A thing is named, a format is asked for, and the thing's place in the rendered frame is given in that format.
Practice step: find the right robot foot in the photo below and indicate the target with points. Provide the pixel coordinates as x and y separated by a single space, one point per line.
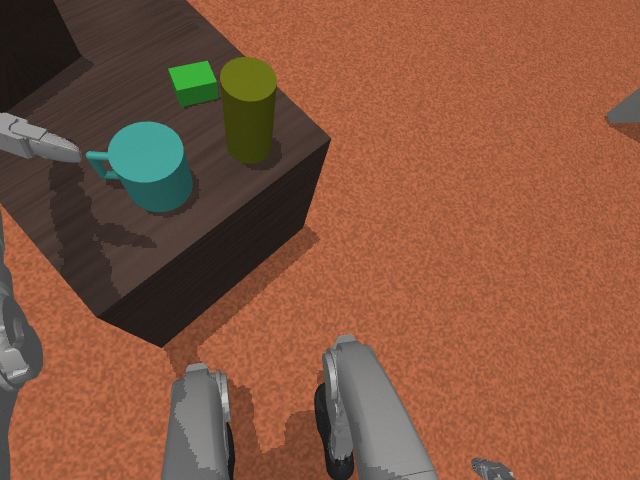
336 469

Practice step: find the left robot arm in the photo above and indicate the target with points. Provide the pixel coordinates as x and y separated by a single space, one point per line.
21 356

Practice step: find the right robot hand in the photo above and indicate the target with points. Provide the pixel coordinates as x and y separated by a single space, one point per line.
489 470

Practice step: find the left robot hand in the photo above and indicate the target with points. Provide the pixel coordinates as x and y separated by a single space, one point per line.
17 136

